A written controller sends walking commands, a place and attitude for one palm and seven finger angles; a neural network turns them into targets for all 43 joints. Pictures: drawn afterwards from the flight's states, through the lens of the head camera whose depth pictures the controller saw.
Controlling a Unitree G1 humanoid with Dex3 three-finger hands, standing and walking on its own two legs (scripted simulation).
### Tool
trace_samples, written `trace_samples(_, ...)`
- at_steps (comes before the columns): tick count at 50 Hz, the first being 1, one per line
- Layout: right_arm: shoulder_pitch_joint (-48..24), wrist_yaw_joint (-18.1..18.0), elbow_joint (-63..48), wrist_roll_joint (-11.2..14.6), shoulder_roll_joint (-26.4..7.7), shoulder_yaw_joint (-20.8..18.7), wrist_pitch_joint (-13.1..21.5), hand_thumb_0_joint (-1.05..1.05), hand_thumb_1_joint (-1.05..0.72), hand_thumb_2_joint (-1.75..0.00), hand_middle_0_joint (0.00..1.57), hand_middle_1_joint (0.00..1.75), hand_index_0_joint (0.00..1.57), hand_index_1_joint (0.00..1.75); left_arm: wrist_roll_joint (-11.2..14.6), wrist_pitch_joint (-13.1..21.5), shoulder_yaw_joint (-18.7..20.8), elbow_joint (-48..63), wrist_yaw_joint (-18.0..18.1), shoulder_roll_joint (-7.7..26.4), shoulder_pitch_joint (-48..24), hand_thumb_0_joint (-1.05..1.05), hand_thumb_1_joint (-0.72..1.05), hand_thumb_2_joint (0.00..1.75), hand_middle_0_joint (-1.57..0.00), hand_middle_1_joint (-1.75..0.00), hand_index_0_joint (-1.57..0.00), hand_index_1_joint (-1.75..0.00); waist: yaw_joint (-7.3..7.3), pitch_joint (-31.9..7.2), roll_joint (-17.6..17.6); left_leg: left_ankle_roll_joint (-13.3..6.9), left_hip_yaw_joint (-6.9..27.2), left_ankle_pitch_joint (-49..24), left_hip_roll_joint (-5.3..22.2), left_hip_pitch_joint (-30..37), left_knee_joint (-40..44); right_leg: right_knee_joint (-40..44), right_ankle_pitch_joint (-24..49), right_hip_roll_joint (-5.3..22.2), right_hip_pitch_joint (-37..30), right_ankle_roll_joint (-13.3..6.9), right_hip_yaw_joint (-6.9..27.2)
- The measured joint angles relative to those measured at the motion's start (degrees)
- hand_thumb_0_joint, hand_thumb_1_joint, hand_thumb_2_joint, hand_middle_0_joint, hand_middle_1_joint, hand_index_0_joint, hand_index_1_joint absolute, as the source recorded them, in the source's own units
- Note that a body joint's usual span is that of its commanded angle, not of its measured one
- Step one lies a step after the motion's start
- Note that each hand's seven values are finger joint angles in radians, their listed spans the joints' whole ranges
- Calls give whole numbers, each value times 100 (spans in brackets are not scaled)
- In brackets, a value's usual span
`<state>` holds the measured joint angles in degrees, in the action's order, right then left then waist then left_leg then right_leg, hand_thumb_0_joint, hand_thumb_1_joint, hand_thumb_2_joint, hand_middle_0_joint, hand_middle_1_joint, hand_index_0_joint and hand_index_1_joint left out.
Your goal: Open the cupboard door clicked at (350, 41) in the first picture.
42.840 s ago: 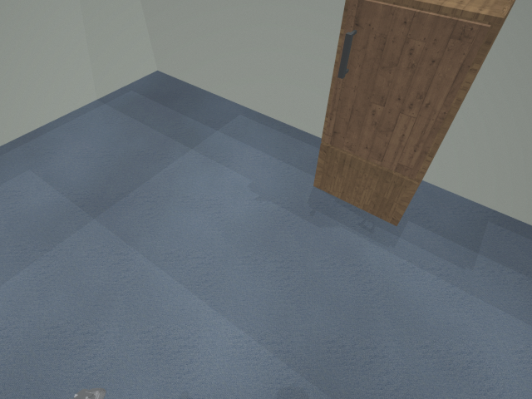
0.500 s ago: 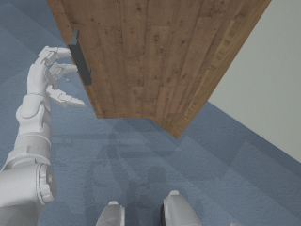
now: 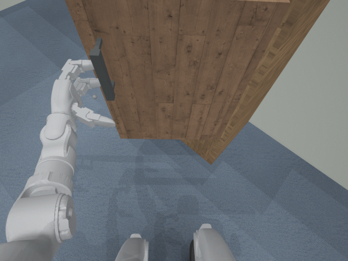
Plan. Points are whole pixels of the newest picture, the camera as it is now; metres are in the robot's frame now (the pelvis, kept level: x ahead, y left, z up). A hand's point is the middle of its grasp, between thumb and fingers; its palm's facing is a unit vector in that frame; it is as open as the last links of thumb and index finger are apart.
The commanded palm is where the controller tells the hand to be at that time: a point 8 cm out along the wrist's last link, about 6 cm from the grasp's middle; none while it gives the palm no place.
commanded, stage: slide the fingers in behind the handle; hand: left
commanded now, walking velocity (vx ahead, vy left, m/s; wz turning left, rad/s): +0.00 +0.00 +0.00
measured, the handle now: (105, 71) +0.55 +0.16 +0.06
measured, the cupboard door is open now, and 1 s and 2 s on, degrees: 42 41 41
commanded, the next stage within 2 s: move the hooked fingers beside the handle in 0.58 s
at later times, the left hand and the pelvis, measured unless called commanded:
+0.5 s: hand (96, 96) +0.47 +0.17 +0.06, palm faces +0.02 -1.00 -0.03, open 14.4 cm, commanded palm +0.45 +0.18 +0.06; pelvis +0.00 +0.00 +0.00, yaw +2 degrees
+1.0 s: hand (95, 93) +0.48 +0.17 +0.06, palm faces -0.02 -1.00 -0.02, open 14.3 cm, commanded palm +0.45 +0.20 +0.06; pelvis +0.00 +0.00 +0.00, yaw +1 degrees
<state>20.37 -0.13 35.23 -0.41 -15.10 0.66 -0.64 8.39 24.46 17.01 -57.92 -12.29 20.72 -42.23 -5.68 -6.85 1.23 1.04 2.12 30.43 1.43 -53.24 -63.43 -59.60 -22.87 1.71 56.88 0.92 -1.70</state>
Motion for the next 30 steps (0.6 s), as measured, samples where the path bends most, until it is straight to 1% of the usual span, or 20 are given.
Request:
trace_samples(8,-67,27,98,-26,3,-33,35,1,-91,-89,20,30,20,30,35,65,-238,-101,161,-81,-159,-1,-50,30,-25,-122,-23,-121,63,-1,-1,7,80,2,-48,-78,-53,-46,-35,51,34,-6,-73)
trace_samples(15,-85,76,150,-49,28,-68,40,1,-91,-89,20,30,20,30,80,45,-438,24,358,-212,-103,-1,-50,30,-22,-122,-20,-120,125,-13,29,7,118,1,-75,-71,-45,-30,-49,78,1,-2,-109)
trace_samples(21,-119,77,184,-52,48,-45,36,1,-91,-89,20,30,20,30,37,103,-476,-89,378,-236,-182,-1,-50,30,-22,-122,-19,-121,138,-4,27,3,141,7,-93,-65,-54,-39,-67,97,-17,0,-130)
trace_samples(30,-128,86,188,-65,42,-38,36,1,-91,-89,20,30,20,30,43,100,-500,-196,347,-185,-344,-1,-50,30,-23,-123,-20,-122,126,-1,12,-1,160,17,-107,-143,-98,-76,-81,109,49,2,-145)
